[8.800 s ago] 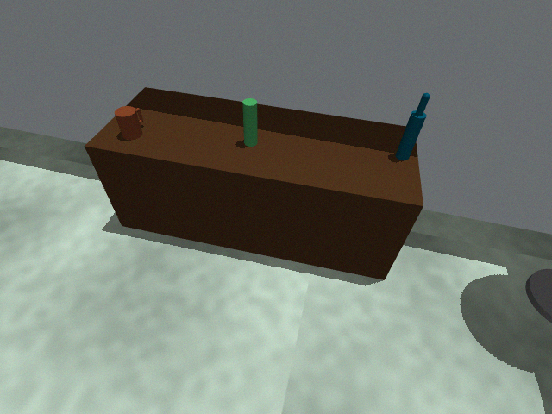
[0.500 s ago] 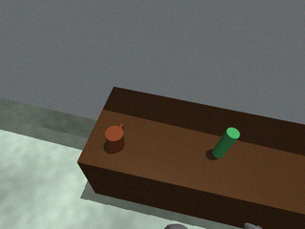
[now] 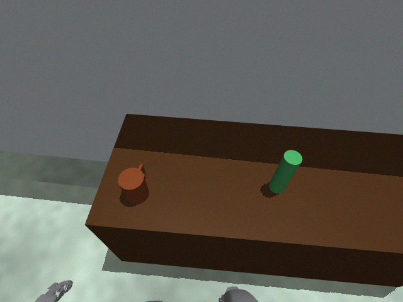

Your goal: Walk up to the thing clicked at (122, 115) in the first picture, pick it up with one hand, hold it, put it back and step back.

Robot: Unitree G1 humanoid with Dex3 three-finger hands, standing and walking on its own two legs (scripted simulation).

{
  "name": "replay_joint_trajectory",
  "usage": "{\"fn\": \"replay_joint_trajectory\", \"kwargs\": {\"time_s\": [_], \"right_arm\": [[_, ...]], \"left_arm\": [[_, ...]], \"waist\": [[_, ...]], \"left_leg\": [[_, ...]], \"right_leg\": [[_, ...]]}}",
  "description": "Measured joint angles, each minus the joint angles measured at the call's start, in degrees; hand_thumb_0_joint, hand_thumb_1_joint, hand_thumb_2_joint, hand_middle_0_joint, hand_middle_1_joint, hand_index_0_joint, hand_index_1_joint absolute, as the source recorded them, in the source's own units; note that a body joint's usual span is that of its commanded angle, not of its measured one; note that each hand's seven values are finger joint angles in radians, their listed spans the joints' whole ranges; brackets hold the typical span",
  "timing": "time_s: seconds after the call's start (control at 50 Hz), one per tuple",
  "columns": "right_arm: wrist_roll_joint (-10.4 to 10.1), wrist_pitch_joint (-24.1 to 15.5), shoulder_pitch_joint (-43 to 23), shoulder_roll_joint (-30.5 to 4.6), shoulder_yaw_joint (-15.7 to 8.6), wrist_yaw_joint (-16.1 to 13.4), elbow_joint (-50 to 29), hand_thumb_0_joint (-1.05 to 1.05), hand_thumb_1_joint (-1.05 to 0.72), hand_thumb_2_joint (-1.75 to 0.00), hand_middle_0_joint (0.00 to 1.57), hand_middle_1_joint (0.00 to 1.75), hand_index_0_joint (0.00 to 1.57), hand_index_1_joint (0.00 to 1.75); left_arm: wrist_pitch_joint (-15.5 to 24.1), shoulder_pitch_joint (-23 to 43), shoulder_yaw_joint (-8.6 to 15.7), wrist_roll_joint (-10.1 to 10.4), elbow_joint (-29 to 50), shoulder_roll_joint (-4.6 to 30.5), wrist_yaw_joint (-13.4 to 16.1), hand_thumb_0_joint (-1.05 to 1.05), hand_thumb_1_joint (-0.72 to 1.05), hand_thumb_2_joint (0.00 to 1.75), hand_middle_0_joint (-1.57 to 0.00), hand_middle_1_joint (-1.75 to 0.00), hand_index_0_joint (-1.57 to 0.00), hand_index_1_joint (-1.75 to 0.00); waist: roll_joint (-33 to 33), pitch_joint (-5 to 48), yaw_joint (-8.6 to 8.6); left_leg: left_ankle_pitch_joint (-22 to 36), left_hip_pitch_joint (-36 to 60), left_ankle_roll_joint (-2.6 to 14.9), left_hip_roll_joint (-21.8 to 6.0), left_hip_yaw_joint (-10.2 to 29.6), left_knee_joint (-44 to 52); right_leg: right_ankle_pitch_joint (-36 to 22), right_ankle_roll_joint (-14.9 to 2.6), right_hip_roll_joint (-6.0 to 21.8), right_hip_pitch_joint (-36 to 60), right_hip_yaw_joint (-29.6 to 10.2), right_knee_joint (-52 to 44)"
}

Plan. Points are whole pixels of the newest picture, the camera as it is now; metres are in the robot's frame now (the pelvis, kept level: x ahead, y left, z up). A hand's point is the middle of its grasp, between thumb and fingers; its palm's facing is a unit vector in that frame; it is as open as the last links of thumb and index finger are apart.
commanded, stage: walk up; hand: left
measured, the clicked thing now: (136, 182) +0.49 +0.20 -0.22
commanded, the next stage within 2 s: stand in 1.74 s
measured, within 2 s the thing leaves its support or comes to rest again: neither
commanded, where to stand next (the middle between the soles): +0.04 +0.01 m, yaw -1 degrees
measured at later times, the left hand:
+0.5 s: hand out of the picture +0.07 +0.26 -0.12, palm faces -0.05 -0.92 -0.38, open 7.4 cm
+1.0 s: hand out of the picture +0.10 +0.25 -0.12, palm faces -0.06 -0.94 -0.32, open 7.4 cm
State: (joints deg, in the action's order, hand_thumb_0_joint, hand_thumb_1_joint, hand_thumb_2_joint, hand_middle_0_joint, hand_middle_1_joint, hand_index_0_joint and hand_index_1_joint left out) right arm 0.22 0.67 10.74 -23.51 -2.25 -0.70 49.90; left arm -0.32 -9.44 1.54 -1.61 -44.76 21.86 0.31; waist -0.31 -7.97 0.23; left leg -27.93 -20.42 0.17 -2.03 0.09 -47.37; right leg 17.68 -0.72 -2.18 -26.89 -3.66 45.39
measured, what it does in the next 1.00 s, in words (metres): steps on the spot: right foot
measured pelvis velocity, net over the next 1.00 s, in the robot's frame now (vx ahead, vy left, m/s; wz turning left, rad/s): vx -0.01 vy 0.01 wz -0.05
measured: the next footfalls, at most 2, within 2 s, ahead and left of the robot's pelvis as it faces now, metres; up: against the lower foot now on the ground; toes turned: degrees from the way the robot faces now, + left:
right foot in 0.26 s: +0.04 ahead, -0.14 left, +0.00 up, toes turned +0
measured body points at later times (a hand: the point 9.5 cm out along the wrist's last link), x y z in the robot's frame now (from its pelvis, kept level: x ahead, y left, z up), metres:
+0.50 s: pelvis -0.03 +0.00 +0.02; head -0.02 -0.01 +0.47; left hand +0.07 +0.30 -0.09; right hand +0.05 -0.32 -0.11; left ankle +0.00 +0.14 -0.70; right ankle +0.00 -0.14 -0.70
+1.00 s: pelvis -0.01 +0.01 +0.04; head +0.00 +0.01 +0.49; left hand +0.11 +0.30 -0.09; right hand +0.05 -0.31 -0.09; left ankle +0.00 +0.14 -0.70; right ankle +0.00 -0.14 -0.70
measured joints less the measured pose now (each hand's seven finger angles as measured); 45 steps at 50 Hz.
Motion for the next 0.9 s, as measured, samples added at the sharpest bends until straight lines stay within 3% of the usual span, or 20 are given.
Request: {"fn": "replay_joint_trajectory", "kwargs": {"time_s": [0.06, 0.1, 0.16, 0.22, 0.28, 0.32, 0.36, 0.42, 0.62, 0.9], "right_arm": [[1.1, -0.98, 0.41, 2.26, 0.14, -0.19, 1.5, 0.01, -0.91, -0.9, 0.2, 0.3, 0.2, 0.3], [1.33, -1.43, 1.64, 2.4, 0.6, 0.23, 1.81, 0.01, -0.91, -0.9, 0.2, 0.3, 0.2, 0.3], [1.6, -1.58, 2.28, 2.59, 0.86, 0.19, 2.35, 0.01, -0.9, -0.9, 0.2, 0.3, 0.21, 0.3], [1.55, -1.98, 1.82, 2.24, 1.01, 0.27, 2.28, 0.01, -0.9, -0.9, 0.2, 0.3, 0.21, 0.3], [0.95, -1.2, 0.2, 0.91, 0.89, 0.43, 2.36, 0.01, -0.9, -0.9, 0.2, 0.3, 0.21, 0.3], [0.36, -0.43, -0.78, 0.46, 0.73, 0.17, 2.69, 0.01, -0.9, -0.9, 0.2, 0.3, 0.21, 0.3], [0.21, -0.27, -1.28, 0.48, 0.68, 0.09, 3.26, 0.01, -0.9, -0.9, 0.2, 0.3, 0.21, 0.3], [0.04, -0.94, -1.57, 0.5, 0.52, 0.47, 4.63, 0.01, -0.91, -0.9, 0.2, 0.3, 0.2, 0.3], [0.53, -1.06, -1.58, 2.8, 2.22, 2.03, 10.2, 0.01, -0.91, -0.9, 0.2, 0.3, 0.2, 0.3], [0.3, -1.48, -3.09, 2.98, 1.91, 1.39, 14.53, 0.01, -0.91, -0.9, 0.2, 0.3, 0.2, 0.3]], "left_arm": [[-1.3, 0.6, 0.67, 0.93, -1.53, 1.23, 0.13, 0.01, 0.9, 0.9, -0.21, -0.3, -0.21, -0.3], [-1.88, 0.35, 0.65, 0.97, -3.38, 0.72, 0.34, 0.01, 0.9, 0.9, -0.21, -0.3, -0.21, -0.3], [-1.52, -0.18, 0.79, 1.28, -5.15, 0.98, -0.31, 0.01, 0.91, 0.9, -0.2, -0.3, -0.2, -0.3], [-0.8, -0.32, 1.31, 1.47, -6.46, 1.55, -0.89, 0.01, 0.91, 0.9, -0.2, -0.3, -0.2, -0.3], [0.41, 0.11, 1.62, 1.16, -8.44, 1.04, -0.5, 0.01, 0.91, 0.9, -0.2, -0.3, -0.2, -0.3], [1.15, -0.03, 1.2, 0.68, -9.5, 0.42, -0.29, 0.01, 0.91, 0.9, -0.2, -0.3, -0.2, -0.3], [1.26, -0.54, 0.65, 0.53, -10.32, 0.22, -0.43, 0.01, 0.91, 0.9, -0.2, -0.3, -0.2, -0.3], [0.59, -0.29, 0.08, 0.67, -11.92, -0.43, -0.59, 0.01, 0.91, 0.9, -0.2, -0.3, -0.2, -0.3], [1.4, 2.19, -0.41, 0.93, -15.75, -1.3, -1.13, 0.01, 0.91, 0.9, -0.2, -0.3, -0.2, -0.3], [1.2, 5.2, -0.74, 1.43, -19.84, -1.71, -0.98, 0.01, 0.91, 0.9, -0.2, -0.3, -0.2, -0.3]], "waist": [[4.96, -0.37, -0.63], [3.97, 0.84, 0.17], [2.84, 1.63, 0.33], [2.41, 1.72, 0.07], [-0.06, 0.8, -0.18], [-1.62, 0.77, 0.18], [-1.16, 1.85, -0.19], [-0.95, 2.95, -0.01], [-0.66, 5.62, -0.3], [0.67, 5.01, 0.32]], "left_leg": [[4.12, 2.61, -0.82, 2.33, -2.42, 3.59], [3.94, 2.63, -0.53, 0.97, -1.51, 3.46], [4.87, 3.57, -0.67, -1.15, -0.94, 5.15], [5.7, 3.54, -1.5, -2.19, -1.24, 6.05], [4.94, 2.75, -2.21, -4.01, -0.8, 3.85], [4.09, 2.15, -1.08, -3.95, 0.7, 2.85], [1.54, 2.53, -0.11, -1.93, 0.67, 3.71], [8.75, 4.46, -1.2, -0.31, -0.06, 8.19], [12.35, 7.99, -1.55, 0.02, -0.47, 16.43], [15.12, 11.48, -1.32, 0.17, -0.98, 23.6]], "right_leg": [[1.87, -0.04, 1.27, -0.35, -3.11, 2.67], [8.65, -0.29, -0.74, -0.16, -2.72, 5.76], [11.11, -0.71, -1.28, 1.56, -1.3, 8.04], [8.69, -0.84, 0.59, 5.51, 0.65, 1.7], [0.37, 0.25, 0.07, 10.01, 2.23, -7.43], [0.28, 0.8, -0.37, 10.2, 2.89, -7.46], [0.87, 0.76, 0.71, 9.33, 1.94, -6.3], [0.85, 1.56, 2.27, 9.5, 1.07, -6.21], [-3.44, 1.83, 2.74, 12.88, 0.85, -14.3], [-6.91, 2.57, 3.06, 16.78, 0.55, -22.55]]}}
